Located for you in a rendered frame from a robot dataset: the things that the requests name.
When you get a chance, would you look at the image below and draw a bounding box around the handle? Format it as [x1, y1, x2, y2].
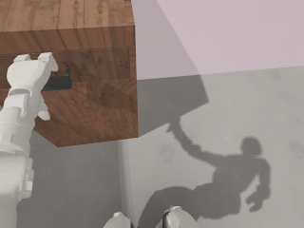
[41, 67, 72, 92]

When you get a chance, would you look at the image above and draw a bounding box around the right robot thigh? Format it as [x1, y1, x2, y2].
[166, 210, 200, 228]

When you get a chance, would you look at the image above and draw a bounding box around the left robot upper arm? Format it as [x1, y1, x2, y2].
[0, 156, 34, 228]

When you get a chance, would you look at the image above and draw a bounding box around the right robot shin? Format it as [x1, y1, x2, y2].
[169, 206, 182, 213]

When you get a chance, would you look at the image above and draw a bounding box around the left robot forearm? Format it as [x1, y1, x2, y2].
[0, 85, 42, 158]

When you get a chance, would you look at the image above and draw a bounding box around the cabinet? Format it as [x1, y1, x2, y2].
[0, 0, 139, 147]

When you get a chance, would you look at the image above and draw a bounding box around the drawer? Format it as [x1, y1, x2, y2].
[0, 47, 130, 89]

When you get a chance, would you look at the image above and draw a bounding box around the left robot hand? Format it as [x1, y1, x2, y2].
[7, 52, 59, 121]

